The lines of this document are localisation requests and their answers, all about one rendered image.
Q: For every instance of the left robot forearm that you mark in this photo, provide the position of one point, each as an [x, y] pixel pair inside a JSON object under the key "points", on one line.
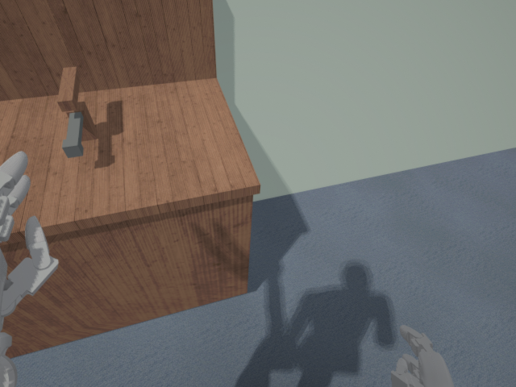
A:
{"points": [[8, 371]]}

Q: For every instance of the tap lever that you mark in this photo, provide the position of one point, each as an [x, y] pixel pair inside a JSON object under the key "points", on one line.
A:
{"points": [[72, 144]]}

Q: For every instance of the counter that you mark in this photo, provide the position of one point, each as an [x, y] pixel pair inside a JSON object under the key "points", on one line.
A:
{"points": [[156, 216]]}

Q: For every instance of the right robot hand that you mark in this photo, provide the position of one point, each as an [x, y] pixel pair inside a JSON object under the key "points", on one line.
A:
{"points": [[430, 370]]}

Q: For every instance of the left robot hand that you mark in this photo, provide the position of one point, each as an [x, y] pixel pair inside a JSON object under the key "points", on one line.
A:
{"points": [[30, 274]]}

